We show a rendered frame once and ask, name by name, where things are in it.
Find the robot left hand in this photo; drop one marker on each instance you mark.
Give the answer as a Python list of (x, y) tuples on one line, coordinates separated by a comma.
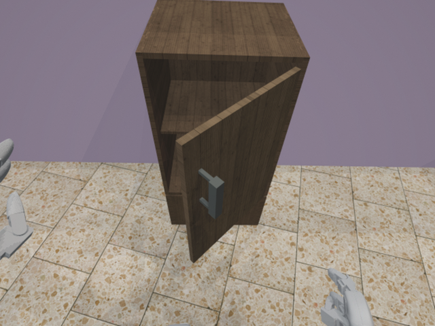
[(14, 235)]

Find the cupboard door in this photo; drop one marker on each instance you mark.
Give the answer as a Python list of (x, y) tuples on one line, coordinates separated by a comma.
[(239, 146)]

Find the robot right hand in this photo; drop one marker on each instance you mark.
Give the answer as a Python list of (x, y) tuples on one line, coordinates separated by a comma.
[(352, 308)]

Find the handle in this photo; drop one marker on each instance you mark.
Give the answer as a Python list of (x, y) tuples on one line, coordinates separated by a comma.
[(216, 193)]

